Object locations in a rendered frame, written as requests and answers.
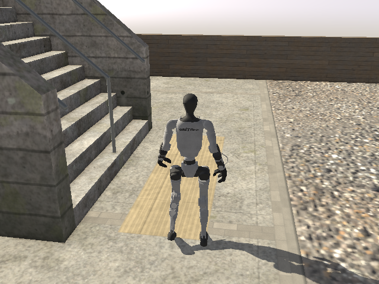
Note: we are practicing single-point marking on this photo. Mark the right robot upper arm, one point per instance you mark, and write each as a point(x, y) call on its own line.
point(208, 125)

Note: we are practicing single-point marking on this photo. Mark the left robot forearm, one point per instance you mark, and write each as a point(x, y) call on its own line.
point(162, 153)

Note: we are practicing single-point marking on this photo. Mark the right robot forearm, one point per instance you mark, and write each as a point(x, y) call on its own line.
point(218, 159)

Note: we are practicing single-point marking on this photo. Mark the left robot foot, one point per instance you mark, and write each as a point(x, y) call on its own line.
point(171, 236)

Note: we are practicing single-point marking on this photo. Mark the left robot upper arm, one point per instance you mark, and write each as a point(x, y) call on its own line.
point(171, 124)

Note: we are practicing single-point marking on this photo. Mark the robot left thigh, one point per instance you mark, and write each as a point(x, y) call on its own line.
point(175, 176)

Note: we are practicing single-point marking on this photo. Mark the left robot hand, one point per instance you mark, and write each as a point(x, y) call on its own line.
point(163, 165)

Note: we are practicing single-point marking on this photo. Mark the right robot hand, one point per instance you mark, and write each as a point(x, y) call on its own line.
point(223, 174)

